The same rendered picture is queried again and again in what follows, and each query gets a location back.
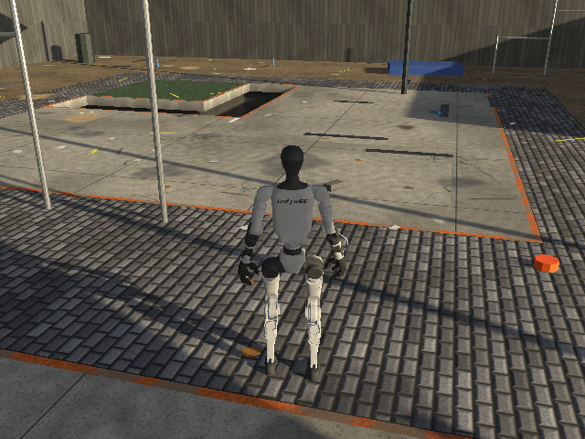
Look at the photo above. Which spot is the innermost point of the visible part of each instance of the left robot hand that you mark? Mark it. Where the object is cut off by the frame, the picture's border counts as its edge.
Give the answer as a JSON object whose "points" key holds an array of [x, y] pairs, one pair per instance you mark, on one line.
{"points": [[243, 271]]}

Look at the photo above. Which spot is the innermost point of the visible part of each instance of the left robot foot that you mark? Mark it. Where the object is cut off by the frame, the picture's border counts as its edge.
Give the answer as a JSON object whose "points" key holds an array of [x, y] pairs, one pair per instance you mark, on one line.
{"points": [[270, 367]]}

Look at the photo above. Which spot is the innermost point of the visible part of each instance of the robot right forearm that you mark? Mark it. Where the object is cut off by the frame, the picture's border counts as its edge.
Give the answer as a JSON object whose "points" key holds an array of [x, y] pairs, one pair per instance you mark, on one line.
{"points": [[335, 244]]}

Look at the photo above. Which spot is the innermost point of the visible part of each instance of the robot right upper arm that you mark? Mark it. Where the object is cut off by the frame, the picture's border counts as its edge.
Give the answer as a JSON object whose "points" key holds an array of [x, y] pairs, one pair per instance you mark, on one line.
{"points": [[325, 208]]}

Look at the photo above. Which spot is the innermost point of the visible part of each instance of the right robot hand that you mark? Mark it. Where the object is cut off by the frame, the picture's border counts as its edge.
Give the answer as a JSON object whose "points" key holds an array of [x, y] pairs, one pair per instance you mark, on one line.
{"points": [[341, 264]]}

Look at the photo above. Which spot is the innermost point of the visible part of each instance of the robot left upper arm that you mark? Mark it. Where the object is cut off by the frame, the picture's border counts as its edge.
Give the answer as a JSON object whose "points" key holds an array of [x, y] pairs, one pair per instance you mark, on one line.
{"points": [[259, 206]]}

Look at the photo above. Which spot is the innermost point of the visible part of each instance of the right robot thigh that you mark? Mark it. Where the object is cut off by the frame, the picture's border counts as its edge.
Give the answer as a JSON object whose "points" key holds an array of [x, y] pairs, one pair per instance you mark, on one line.
{"points": [[314, 270]]}

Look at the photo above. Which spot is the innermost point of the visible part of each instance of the robot left forearm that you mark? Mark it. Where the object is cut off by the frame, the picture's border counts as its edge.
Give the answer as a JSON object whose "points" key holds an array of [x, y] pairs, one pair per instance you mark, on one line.
{"points": [[249, 246]]}

